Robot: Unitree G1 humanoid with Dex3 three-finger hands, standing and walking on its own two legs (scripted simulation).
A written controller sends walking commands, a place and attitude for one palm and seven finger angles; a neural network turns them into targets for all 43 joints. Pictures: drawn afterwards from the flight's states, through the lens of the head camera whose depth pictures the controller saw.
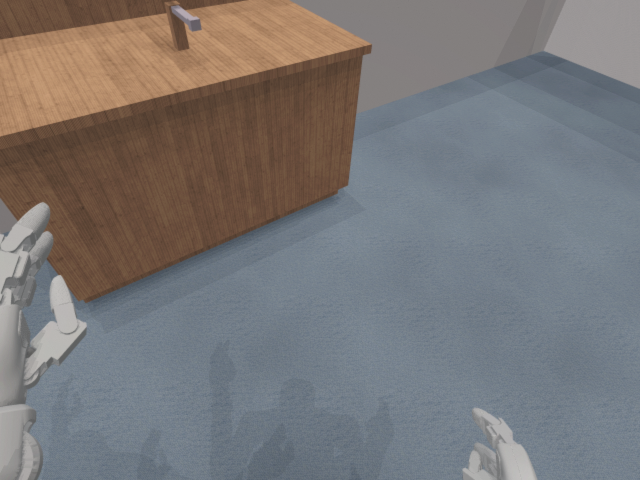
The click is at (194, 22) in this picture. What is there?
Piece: tap's lever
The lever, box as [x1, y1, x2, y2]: [187, 16, 201, 31]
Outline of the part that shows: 196,16 187,18 188,26 192,31 201,29 199,19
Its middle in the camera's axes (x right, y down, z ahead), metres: -0.35 -0.59 +1.07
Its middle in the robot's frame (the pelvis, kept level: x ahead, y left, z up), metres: +1.19 +0.43 +0.09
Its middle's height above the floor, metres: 0.86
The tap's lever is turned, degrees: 0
